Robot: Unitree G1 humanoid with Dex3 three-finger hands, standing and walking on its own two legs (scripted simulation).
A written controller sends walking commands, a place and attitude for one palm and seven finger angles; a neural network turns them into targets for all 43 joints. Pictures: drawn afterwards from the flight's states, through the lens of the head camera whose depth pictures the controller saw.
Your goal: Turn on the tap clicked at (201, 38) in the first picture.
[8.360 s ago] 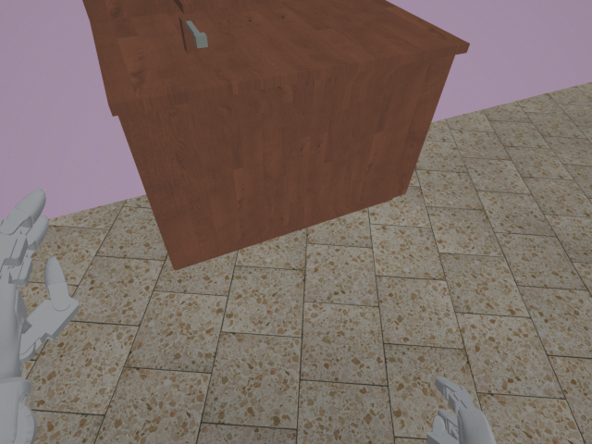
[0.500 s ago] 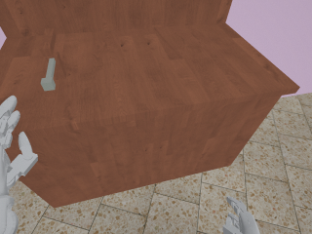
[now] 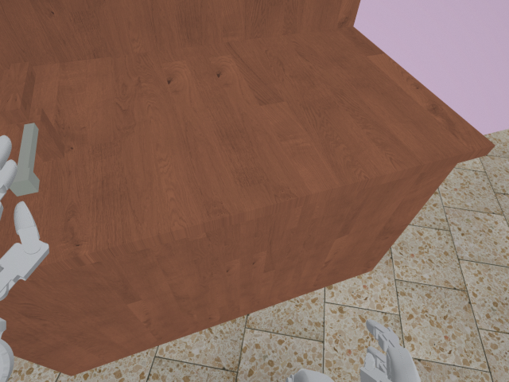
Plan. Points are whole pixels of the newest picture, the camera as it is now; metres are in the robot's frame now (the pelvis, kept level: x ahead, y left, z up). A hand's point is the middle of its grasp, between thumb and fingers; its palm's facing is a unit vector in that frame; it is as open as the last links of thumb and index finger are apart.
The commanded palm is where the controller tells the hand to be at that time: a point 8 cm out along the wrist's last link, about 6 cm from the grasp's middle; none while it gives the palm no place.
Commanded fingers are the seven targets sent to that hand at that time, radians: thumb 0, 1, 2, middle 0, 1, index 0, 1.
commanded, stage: come to a stop and stand still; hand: left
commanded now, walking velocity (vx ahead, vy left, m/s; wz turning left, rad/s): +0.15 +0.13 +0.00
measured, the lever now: (23, 182) +0.35 +0.36 +0.12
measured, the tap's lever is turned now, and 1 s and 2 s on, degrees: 0 0 0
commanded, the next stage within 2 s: look again from close up in 1.82 s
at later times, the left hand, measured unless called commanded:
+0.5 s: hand (37, 185) +0.30 +0.29 +0.18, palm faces +0.41 -0.84 -0.35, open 7.4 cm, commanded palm +0.24 +0.31 +0.18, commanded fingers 0.00 0.90 0.90 -0.20 -0.30 -0.20 -0.30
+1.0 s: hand (20, 199) +0.29 +0.31 +0.16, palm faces +0.42 -0.85 -0.30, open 7.4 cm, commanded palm +0.23 +0.34 +0.18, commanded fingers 0.00 0.90 0.90 -0.20 -0.30 -0.20 -0.30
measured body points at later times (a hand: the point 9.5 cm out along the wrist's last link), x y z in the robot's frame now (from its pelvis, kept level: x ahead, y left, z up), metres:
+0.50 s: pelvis +0.07 +0.04 -0.01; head +0.10 +0.07 +0.44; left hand +0.27 +0.33 +0.20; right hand +0.26 -0.18 -0.07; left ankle +0.14 +0.18 -0.74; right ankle +0.08 -0.07 -0.73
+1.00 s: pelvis +0.06 +0.06 +0.01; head +0.06 +0.07 +0.46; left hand +0.26 +0.36 +0.18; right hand +0.21 -0.18 -0.08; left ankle +0.14 +0.18 -0.74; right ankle +0.07 -0.06 -0.74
